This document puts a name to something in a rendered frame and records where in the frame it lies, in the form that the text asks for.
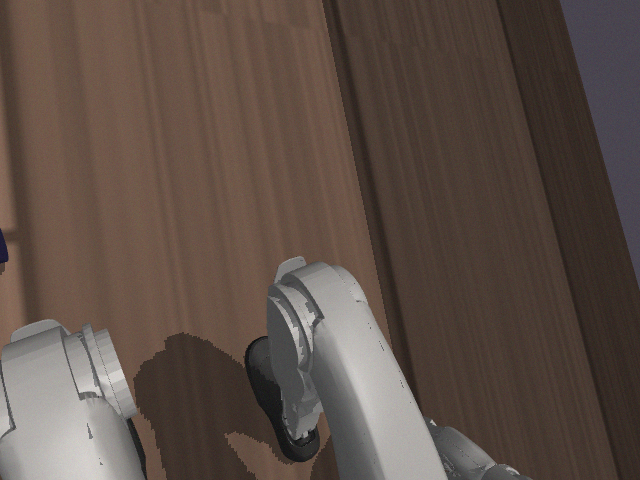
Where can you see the right robot foot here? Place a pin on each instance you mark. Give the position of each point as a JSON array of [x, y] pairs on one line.
[[268, 395]]

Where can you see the right robot hand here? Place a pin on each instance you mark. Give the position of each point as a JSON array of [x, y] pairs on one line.
[[459, 455]]

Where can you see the bottle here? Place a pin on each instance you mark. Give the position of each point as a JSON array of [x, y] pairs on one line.
[[3, 249]]

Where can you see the right robot arm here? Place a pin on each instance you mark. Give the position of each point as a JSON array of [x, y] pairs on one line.
[[503, 472]]

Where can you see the left robot foot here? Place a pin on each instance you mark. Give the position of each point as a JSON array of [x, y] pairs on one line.
[[138, 446]]

